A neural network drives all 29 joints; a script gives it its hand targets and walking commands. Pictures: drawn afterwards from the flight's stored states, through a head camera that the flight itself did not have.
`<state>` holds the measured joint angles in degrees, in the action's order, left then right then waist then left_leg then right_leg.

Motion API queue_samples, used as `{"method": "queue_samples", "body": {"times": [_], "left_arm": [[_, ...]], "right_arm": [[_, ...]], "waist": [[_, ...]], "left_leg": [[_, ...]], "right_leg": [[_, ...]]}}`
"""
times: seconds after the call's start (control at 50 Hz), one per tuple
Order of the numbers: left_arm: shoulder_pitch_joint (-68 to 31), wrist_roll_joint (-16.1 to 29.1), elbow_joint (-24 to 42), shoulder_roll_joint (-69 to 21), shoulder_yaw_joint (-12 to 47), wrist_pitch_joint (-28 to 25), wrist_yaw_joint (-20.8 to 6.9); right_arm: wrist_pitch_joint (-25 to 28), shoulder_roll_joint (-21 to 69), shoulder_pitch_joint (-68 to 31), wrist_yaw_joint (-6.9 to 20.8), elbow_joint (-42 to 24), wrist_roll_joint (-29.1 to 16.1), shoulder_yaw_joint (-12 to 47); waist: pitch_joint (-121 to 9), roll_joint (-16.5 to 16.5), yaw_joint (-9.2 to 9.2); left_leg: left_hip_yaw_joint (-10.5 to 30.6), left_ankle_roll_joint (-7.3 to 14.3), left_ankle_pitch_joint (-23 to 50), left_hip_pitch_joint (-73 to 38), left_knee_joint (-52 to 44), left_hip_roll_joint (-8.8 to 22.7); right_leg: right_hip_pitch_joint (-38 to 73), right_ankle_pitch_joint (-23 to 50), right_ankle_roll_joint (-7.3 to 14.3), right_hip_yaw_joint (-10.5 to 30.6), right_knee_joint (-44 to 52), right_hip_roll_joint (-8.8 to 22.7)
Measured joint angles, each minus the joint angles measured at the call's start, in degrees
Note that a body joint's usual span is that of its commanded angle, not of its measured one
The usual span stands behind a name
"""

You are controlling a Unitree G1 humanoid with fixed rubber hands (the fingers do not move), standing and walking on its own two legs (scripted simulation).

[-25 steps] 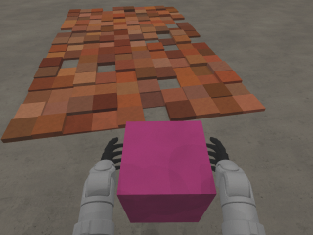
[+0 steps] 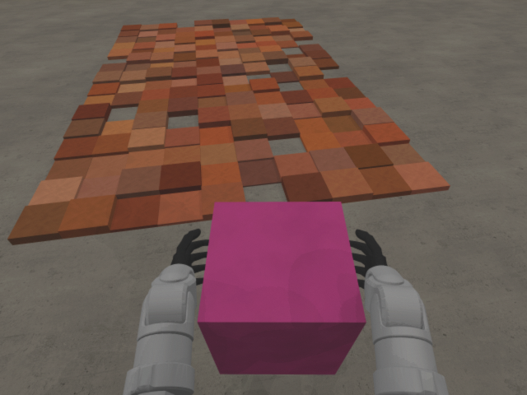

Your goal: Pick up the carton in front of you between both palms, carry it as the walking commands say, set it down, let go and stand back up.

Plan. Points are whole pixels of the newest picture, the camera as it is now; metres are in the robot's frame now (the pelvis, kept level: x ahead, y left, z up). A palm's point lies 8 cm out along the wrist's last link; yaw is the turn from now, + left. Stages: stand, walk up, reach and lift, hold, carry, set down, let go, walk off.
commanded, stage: hold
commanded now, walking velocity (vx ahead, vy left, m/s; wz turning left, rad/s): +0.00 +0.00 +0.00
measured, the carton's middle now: (277, 292) +0.30 +0.00 -0.02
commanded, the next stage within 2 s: carry in 0.04 s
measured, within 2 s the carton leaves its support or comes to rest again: neither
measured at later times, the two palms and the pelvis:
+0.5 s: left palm (180, 222) +0.37 +0.16 +0.08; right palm (355, 216) +0.38 -0.13 +0.09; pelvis +0.12 +0.01 -0.02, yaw +1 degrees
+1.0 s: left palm (204, 138) +0.60 +0.15 +0.10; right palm (338, 131) +0.63 -0.15 +0.10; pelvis +0.39 -0.02 +0.00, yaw +3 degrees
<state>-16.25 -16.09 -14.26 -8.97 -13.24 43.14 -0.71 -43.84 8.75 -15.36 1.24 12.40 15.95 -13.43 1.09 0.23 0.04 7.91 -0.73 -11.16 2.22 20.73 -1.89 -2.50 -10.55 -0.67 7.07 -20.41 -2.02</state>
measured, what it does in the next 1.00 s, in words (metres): walks ahead: right foot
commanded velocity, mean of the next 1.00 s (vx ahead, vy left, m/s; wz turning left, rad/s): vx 0.50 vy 0.00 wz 0.00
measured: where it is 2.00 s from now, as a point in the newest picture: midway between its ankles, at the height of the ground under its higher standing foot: (268, 237)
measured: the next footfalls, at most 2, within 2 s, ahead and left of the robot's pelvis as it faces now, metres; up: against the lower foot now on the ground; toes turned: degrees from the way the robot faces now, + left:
right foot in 0.72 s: +0.36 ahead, -0.07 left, +0.00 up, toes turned -8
left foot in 1.24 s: +0.74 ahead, +0.10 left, +0.00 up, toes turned +12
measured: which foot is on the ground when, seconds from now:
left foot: down 0.00-0.74, up 0.76-1.00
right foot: down 0.00-0.52, up 0.54-0.70, down 0.72-1.00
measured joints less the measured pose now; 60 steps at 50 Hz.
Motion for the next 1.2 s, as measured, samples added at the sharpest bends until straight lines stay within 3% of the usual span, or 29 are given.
{"method": "queue_samples", "body": {"times": [0.08, 0.16, 0.28, 0.38, 0.42, 0.46, 0.52, 0.58, 0.62, 0.68, 0.72, 0.74, 0.78, 0.8, 0.86, 0.92, 0.98, 1.06, 1.2], "left_arm": [[-0.3, -0.2, -0.1, -0.1, -0.4, 0.2, 0.0], [2.1, 2.1, 5.3, 0.5, 1.5, 1.8, 0.6], [4.3, 4.9, 16.9, 1.1, 3.0, 8.6, 2.4], [6.3, 8.3, 24.0, 1.2, 5.1, 13.9, 4.5], [6.5, 9.1, 25.9, 1.2, 6.9, 16.5, 5.4], [7.6, 10.0, 29.3, 1.4, 8.6, 19.1, 6.7], [11.7, 10.7, 35.0, 1.7, 8.6, 22.1, 7.3], [17.1, 12.4, 40.1, 1.7, 8.5, 23.4, 8.1], [18.3, 13.5, 42.2, 1.5, 8.9, 24.0, 8.6], [18.2, 15.0, 44.2, 1.5, 9.8, 24.0, 8.9], [18.0, 15.6, 44.6, 1.5, 10.6, 23.5, 8.9], [18.2, 15.6, 44.6, 1.4, 11.3, 23.2, 8.9], [18.2, 15.1, 43.7, 1.5, 12.1, 23.0, 8.9], [18.4, 15.0, 43.5, 1.5, 11.8, 23.2, 8.9], [19.8, 14.3, 43.7, 1.3, 10.6, 24.0, 8.9], [20.6, 14.1, 44.7, 1.2, 9.8, 24.6, 8.9], [19.3, 14.2, 44.4, 1.4, 9.6, 24.5, 8.9], [17.2, 15.0, 43.7, 1.6, 9.8, 24.9, 8.9], [18.3, 15.0, 45.3, 1.5, 10.4, 25.5, 8.7]], "right_arm": [[-0.5, 0.2, -0.7, -0.4, 0.1, -0.3, -0.5], [-2.5, -0.3, 1.0, -1.9, -4.9, -3.1, 2.1], [-6.8, -0.3, 1.5, -2.9, -12.1, -5.9, 4.7], [-13.4, -0.8, 4.1, -4.5, -21.2, -8.1, 6.2], [-15.1, -1.2, 6.6, -5.1, -24.7, -9.5, 5.8], [-17.4, -1.4, 8.6, -6.2, -28.7, -11.3, 5.9], [-19.8, -1.4, 10.2, -7.9, -31.0, -12.9, 8.7], [-22.1, -1.5, 12.8, -8.8, -34.2, -13.8, 11.2], [-22.7, -1.4, 14.8, -9.3, -37.0, -14.4, 11.6], [-22.6, -1.2, 17.6, -10.2, -42.1, -15.0, 11.4], [-22.6, -1.1, 18.9, -10.6, -44.6, -15.3, 10.9], [-22.7, -1.1, 19.4, -10.6, -45.7, -15.4, 10.4], [-23.1, -1.1, 19.4, -10.6, -45.4, -15.9, 9.6], [-23.4, -1.1, 19.0, -10.7, -44.6, -16.0, 9.7], [-23.9, -1.3, 17.8, -10.4, -41.6, -15.8, 10.8], [-23.9, -1.3, 17.4, -10.0, -40.6, -15.4, 11.7], [-23.5, -1.3, 16.7, -9.2, -40.6, -14.6, 11.7], [-23.8, -1.3, 17.1, -9.1, -42.5, -13.7, 11.4], [-25.4, -1.3, 17.7, -9.5, -44.7, -13.9, 11.3]], "waist": [[-0.3, -0.3, 0.21], [-4.2, -0.1, 0.89], [-8.5, -1.0, -0.29], [-11.8, 0.3, -0.34], [-13.0, -0.5, 0.26], [-13.2, -1.7, 0.47], [-13.8, -3.2, -0.62], [-13.5, -0.1, 0.27], [-11.8, 1.8, 1.17], [-8.4, 2.7, 2.73], [-6.9, 2.3, 3.5], [-6.9, 2.4, 3.59], [-8.0, 2.2, 3.07], [-8.4, 1.6, 2.48], [-9.5, -0.1, 0.29], [-10.3, -1.7, -2.09], [-10.3, -2.0, -3.2], [-9.5, -1.4, -3.19], [-8.2, -1.9, -1.71]], "left_leg": [[-0.4, -0.1, -0.6, 1.3, 1.2, 0.2], [-2.2, -0.5, -9.4, 8.2, 8.7, 1.2], [-5.2, 0.2, -7.4, 12.4, 12.4, 1.9], [-5.2, 0.2, -11.6, 12.9, 14.4, 3.4], [-7.9, 0.2, -12.8, 14.5, 16.3, 3.8], [-11.4, 0.4, -13.4, 15.3, 14.7, 3.4], [-14.8, 1.8, -12.2, 12.7, 12.0, 2.1], [-16.0, 1.6, -14.1, 9.4, 8.8, 3.2], [-15.1, 1.7, -13.6, 6.1, 4.8, 3.7], [-13.0, 0.8, -13.3, 1.0, 0.9, 4.3], [-12.8, 0.2, -14.9, -0.5, 5.1, 4.7], [-13.1, 0.2, -16.2, 0.1, 10.1, 5.4], [-11.6, 0.6, -15.2, 6.4, 26.7, 5.8], [-10.9, 1.3, -15.1, 10.2, 34.5, 5.2], [-11.3, 2.0, -10.9, 20.1, 44.4, 5.4], [-13.0, 1.7, -5.2, 27.2, 40.7, 6.6], [-13.9, 1.0, 0.3, 31.7, 32.0, 7.8], [-15.5, 0.2, 5.0, 33.9, 19.1, 8.1], [-22.8, 2.0, 8.2, 30.5, 9.7, 5.0]], "right_leg": [[-1.2, -0.4, 0.0, -0.3, -1.0, 0.0], [-6.7, -6.3, 0.1, -2.7, -6.0, 0.6], [-13.2, -11.4, 0.0, -4.5, -14.3, 2.3], [-12.0, -8.8, 0.0, -8.1, -11.3, 2.1], [-11.1, -11.2, 0.0, -9.4, -11.2, 2.7], [-10.1, -13.2, -0.2, -10.0, -11.1, 3.8], [-11.7, -15.2, -0.4, -8.1, -15.4, 5.4], [-19.0, -18.8, -0.3, -11.5, -29.3, 4.6], [-24.3, -21.2, -0.3, -13.8, -33.3, 3.4], [-27.8, -13.6, -0.1, -16.7, -22.7, 1.7], [-25.2, -3.4, 0.8, -18.2, -10.4, 1.1], [-23.6, 1.1, 3.0, -19.1, -9.9, 1.0], [-22.0, -1.4, 6.7, -20.6, -12.4, 1.3], [-20.5, -3.3, 7.5, -20.7, -12.0, 1.3], [-14.6, -3.8, 6.5, -20.4, -6.3, 1.0], [-8.9, -3.6, 6.4, -19.1, -0.3, 1.2], [-3.7, -4.2, 5.9, -18.1, 4.1, 1.6], [2.6, -6.7, 4.8, -17.2, 7.4, 1.8], [11.6, -15.9, 1.7, -15.3, 6.1, 3.7]]}}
